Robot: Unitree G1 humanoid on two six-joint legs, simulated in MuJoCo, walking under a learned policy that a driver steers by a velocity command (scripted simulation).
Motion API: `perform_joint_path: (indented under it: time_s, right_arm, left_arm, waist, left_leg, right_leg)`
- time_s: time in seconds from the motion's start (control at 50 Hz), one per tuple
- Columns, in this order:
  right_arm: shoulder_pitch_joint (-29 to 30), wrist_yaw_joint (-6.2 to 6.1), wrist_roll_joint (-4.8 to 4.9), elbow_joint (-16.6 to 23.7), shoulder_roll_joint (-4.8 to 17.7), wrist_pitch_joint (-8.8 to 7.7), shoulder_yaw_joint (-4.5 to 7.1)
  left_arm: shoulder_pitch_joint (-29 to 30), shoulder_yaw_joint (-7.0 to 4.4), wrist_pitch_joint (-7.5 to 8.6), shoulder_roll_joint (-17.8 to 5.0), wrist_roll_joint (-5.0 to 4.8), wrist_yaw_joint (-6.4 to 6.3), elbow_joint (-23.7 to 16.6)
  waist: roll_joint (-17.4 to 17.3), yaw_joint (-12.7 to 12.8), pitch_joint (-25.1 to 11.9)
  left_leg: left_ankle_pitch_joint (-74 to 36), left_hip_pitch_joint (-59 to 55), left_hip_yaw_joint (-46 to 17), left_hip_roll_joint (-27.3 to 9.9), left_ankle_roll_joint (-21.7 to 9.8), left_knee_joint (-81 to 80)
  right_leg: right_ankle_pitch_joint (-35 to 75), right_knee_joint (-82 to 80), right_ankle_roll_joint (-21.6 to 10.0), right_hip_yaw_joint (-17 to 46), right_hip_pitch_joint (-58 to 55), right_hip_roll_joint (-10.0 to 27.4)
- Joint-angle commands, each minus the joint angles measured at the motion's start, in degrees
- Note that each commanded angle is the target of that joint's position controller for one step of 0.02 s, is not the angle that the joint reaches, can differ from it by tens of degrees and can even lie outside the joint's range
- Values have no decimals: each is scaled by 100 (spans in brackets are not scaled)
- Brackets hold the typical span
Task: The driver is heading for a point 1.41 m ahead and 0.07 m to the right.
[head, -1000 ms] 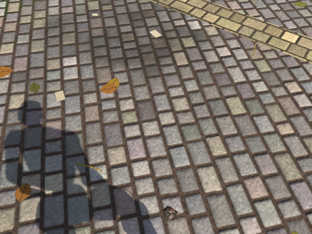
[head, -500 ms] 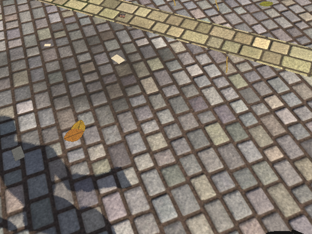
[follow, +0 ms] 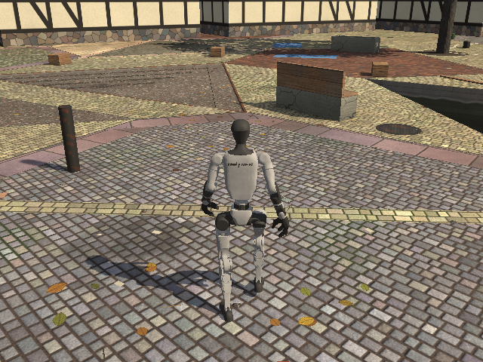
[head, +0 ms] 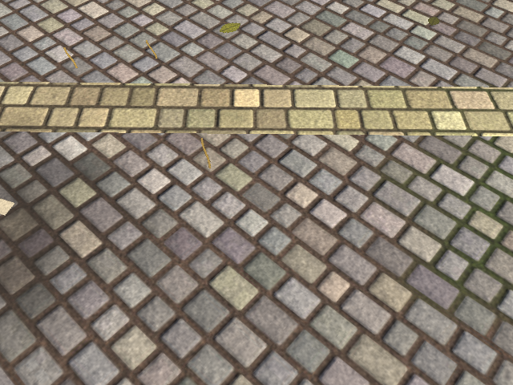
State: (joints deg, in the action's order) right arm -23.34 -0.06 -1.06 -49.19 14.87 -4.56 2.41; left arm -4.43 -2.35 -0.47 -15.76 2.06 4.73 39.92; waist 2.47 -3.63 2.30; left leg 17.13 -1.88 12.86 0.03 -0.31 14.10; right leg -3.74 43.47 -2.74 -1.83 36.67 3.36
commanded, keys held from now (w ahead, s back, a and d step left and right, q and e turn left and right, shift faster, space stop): w+e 0.24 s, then w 0.76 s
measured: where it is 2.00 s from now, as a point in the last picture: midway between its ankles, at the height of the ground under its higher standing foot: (292, 188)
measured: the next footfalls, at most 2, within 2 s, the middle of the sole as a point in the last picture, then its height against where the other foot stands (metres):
right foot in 0.12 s outside the picture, level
left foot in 0.66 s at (247, 349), level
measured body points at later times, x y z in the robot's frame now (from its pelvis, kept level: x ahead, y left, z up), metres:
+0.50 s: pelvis +0.27 -0.05 +0.00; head +0.29 -0.07 +0.45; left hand +0.33 +0.21 -0.12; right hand +0.38 -0.33 -0.11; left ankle +0.46 +0.07 -0.69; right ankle +0.18 -0.09 -0.74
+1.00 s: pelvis +0.55 -0.07 +0.01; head +0.57 -0.07 +0.46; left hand +0.75 +0.13 -0.12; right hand +0.46 -0.32 -0.13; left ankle +0.52 +0.01 -0.74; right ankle +0.63 -0.25 -0.69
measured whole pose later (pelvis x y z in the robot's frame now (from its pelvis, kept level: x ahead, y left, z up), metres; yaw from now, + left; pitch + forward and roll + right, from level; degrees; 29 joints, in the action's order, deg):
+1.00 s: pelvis +0.55 -0.07 +0.01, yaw -15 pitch +0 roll +1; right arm -23.8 1.1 -0.3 -53.0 13.0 -4.4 2.2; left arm -8.9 -1.1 1.7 -14.7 2.1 2.1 47.1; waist 2.5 -2.1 1.8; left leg 11.2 1.8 3.8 4.5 -4.1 12.5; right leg -5.9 46.3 -1.0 0.0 34.9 5.4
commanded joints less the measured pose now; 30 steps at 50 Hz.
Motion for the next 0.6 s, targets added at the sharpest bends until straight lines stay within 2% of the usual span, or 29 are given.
perform_joint_path:
  time_s: [0.02, 0.06, 0.08, 0.1, 0.12, 0.14, 0.16, 0.18, 0.2, 0.22, 0.24, 0.26, 0.28, 0.32, 0.36, 0.42, 0.52, 0.56, 0.6]
  right_arm:
    - [-34, -55, 1, 210, 909, -15, 210]
    - [-87, -95, -12, 135, 1067, 63, 237]
    - [-104, -110, -14, 110, 1160, 115, 253]
    - [-55, -117, 10, 131, 1208, 167, 254]
    - [10, -111, -8, 261, 1144, 176, 227]
    - [-216, 12, 14, 691, 402, 140, 59]
    - [416, 22, -33, 909, 856, 111, 152]
    - [881, 41, 1, 1047, 855, 63, 143]
    - [841, 33, 26, 1005, 744, -5, 81]
    - [765, 22, -14, 922, 732, 12, 87]
    - [600, 28, -120, 864, 712, 115, 86]
    - [351, 45, -158, 818, 667, 225, 70]
    - [333, 66, -180, 790, 646, 299, 73]
    - [517, 114, -161, 796, 519, 350, 52]
    - [1014, 147, -159, 933, 459, 351, 37]
    - [1575, 170, -119, 1062, 417, 335, 22]
    - [2415, 202, -75, 1315, 418, 278, 2]
    - [2555, 213, -65, 1391, 442, 245, 6]
    - [2288, 198, -59, 1333, 492, 206, 31]
  left_arm:
    - [644, -14, 80, -240, 35, 25, -576]
    - [457, -56, 76, -312, 75, -34, -555]
    - [71, -105, 95, -390, 88, -76, -457]
    - [-697, -185, 146, -500, 111, -135, -228]
    - [-1729, -335, 176, -825, 161, -233, 93]
    - [-1697, -501, 152, -1520, 100, -322, 33]
    - [-1954, -549, 94, -1627, -87, -364, -113]
    - [-1800, -518, 76, -1462, -124, -425, 44]
    - [-1579, -438, 102, -1144, -166, -458, 117]
    - [-1331, -373, 145, -941, -151, -476, 116]
    - [-1077, -312, 172, -771, -199, -479, 94]
    - [-1026, -278, 231, -732, -186, -463, 62]
    - [-1094, -255, 303, -658, -195, -437, 120]
    - [-1256, -267, 377, -723, -176, -417, 242]
    - [-1522, -255, 410, -733, -179, -411, 385]
    - [-1825, -242, 441, -730, -198, -404, 535]
    - [-2310, -214, 466, -764, -140, -464, 785]
    - [-2375, -207, 462, -798, -106, -506, 869]
    - [-2235, -208, 465, -867, -84, -549, 916]
  waist:
    - [-747, 46, 260]
    - [-843, 182, 53]
    - [-868, 367, -214]
    - [-756, 720, -665]
    - [-344, 1176, -1275]
    - [1101, 783, -1805]
    - [651, 1137, -2170]
    - [172, 1054, -1355]
    - [-80, 806, -753]
    - [-291, 530, -439]
    - [-354, 299, -376]
    - [-71, 176, -463]
    - [-119, 141, -431]
    - [-169, 171, -321]
    - [-133, 322, -108]
    - [-18, 551, -9]
    - [14, 865, 175]
    - [68, 860, 249]
    - [137, 653, 233]
  left_leg:
    - [-3102, 10, -312, -1546, -599, -198]
    - [-4883, -265, -69, -1577, -513, 558]
    - [-5662, -338, 17, -1580, -498, 1286]
    - [-5676, -74, 133, -1522, -435, 2396]
    - [-4325, 972, 182, -1397, -254, 3972]
    - [724, 3514, 108, -531, 79, 5943]
    - [1427, 4369, -1086, 44, 169, 6888]
    - [798, 4811, -1444, -348, 93, 6758]
    - [374, 4562, -1414, -554, 67, 6166]
    - [289, 4186, -1430, -693, 79, 5698]
    - [244, 3761, -1456, -739, 127, 5461]
    - [304, 3434, -1437, -738, 181, 5301]
    - [319, 3379, -1386, -735, 217, 5147]
    - [-94, 3408, -1265, -720, 259, 4662]
    - [-660, 3684, -1225, -747, 270, 4080]
    - [-1366, 3896, -1206, -691, 221, 3301]
    - [-1652, 4098, -1114, -467, 47, 2434]
    - [-1447, 3961, -1093, -352, -77, 2146]
    - [-1078, 3366, -1045, -177, -256, 1829]
  right_leg:
    - [-265, -567, -216, -370, -215, -134]
    - [-894, -774, -443, -605, -735, -477]
    - [-1165, -883, -587, -667, -1208, -709]
    - [-1105, -1230, -759, -649, -2158, -934]
    - [-1260, -1518, -1013, 60, -3683, -575]
    - [-1702, -1788, -1686, 2942, -5519, 1258]
    - [-1124, -2565, -2090, 4706, -5719, 1715]
    - [-404, -2561, -1933, 3591, -5299, 1511]
    - [314, -2607, -1744, 2947, -4440, 1289]
    - [915, -2671, -1519, 2463, -3822, 960]
    - [1021, -2839, -1365, 2122, -3319, 682]
    - [1412, -2892, -1458, 2017, -3023, 706]
    - [1682, -2941, -1470, 1880, -2918, 623]
    - [1361, -3174, -1389, 1605, -2707, 441]
    - [1255, -3352, -1265, 1512, -2761, 375]
    - [1218, -3389, -1057, 1432, -3121, 347]
    - [1529, -3221, -964, 1450, -3870, 527]
    - [1794, -3105, -919, 1491, -4076, 646]
    - [2507, -2855, -783, 1417, -4086, 706]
